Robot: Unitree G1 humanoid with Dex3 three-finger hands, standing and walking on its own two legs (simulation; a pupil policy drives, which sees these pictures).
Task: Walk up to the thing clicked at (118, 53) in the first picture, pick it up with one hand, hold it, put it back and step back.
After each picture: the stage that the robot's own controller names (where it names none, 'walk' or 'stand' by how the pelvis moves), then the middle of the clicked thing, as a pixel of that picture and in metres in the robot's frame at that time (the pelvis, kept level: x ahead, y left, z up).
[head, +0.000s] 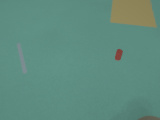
stand; (118, 54) +1.23 -0.42 -0.72
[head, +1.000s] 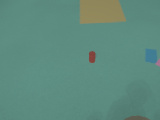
walk; (92, 57) +1.16 -0.03 -0.70
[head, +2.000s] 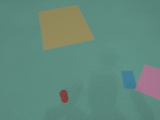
walk; (64, 96) +0.71 +0.21 -0.72
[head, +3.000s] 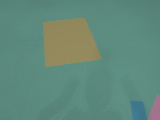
walk; out of the picture +0.46 +0.16 -0.71
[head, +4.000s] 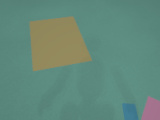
stand; out of the picture +0.38 +0.18 -0.72
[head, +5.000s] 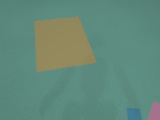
stand; out of the picture +0.35 +0.17 -0.72
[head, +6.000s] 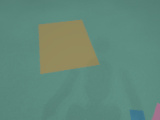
stand; out of the picture +0.36 +0.17 -0.72
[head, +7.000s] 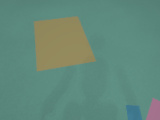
stand; out of the picture +0.37 +0.17 -0.72
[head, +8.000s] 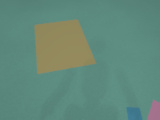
stand; out of the picture +0.37 +0.17 -0.73
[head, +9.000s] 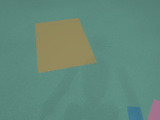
stand; out of the picture +0.37 +0.17 -0.73
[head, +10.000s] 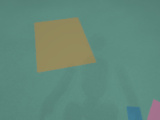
go down; out of the picture +0.36 +0.17 -0.73
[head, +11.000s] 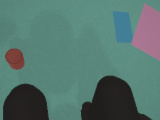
go down; (15, 59) +0.46 +0.20 -0.31
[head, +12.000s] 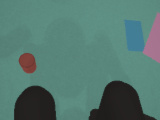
approach; (28, 63) +0.45 +0.19 -0.31
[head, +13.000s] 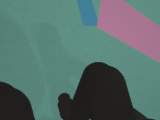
close in; out of the picture +0.45 +0.24 -0.23
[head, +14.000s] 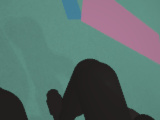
close; out of the picture +0.44 +0.25 -0.23
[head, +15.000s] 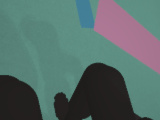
lift; out of the picture +0.41 +0.23 -0.22
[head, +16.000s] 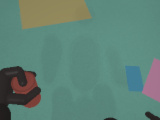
lift; (27, 90) +0.33 +0.18 -0.02
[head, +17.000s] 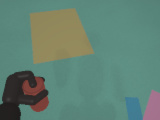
hold; (36, 94) +0.33 +0.16 +0.00
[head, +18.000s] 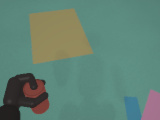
hold; (37, 97) +0.32 +0.16 -0.01
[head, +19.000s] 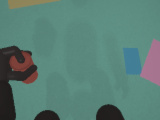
crouch; (25, 68) +0.41 +0.18 -0.08
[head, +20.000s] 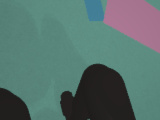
lower; out of the picture +0.45 +0.25 -0.21
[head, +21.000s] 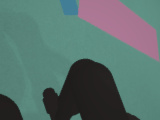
lower; out of the picture +0.45 +0.27 -0.24
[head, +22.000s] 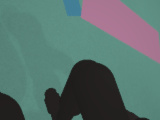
lower; out of the picture +0.45 +0.27 -0.24
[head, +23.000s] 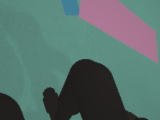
lower; out of the picture +0.45 +0.27 -0.24
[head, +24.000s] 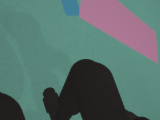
rest; out of the picture +0.45 +0.26 -0.24
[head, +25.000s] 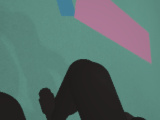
withdraw; out of the picture +0.45 +0.25 -0.25
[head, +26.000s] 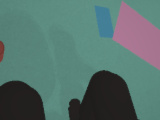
stand; out of the picture +0.45 +0.23 -0.27
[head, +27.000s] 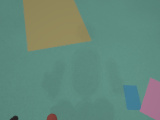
stand; out of the picture +0.40 +0.16 -0.62
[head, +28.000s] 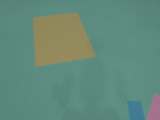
stand; out of the picture +0.39 +0.16 -0.67
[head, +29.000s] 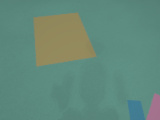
stand; out of the picture +0.40 +0.16 -0.67
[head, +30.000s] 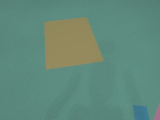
stand; out of the picture +0.40 +0.15 -0.72
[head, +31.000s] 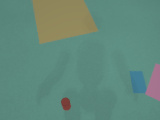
walk; (66, 104) +0.48 +0.13 -0.69
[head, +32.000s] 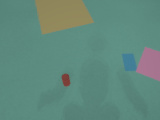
walk; (66, 80) +0.75 +0.17 -0.71
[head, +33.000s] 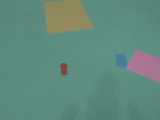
stand; (63, 69) +1.03 +0.20 -0.70
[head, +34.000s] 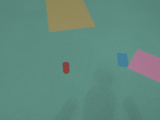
stand; (66, 67) +1.04 +0.15 -0.72
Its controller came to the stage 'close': yes
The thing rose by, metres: 0.70
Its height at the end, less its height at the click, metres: +0.00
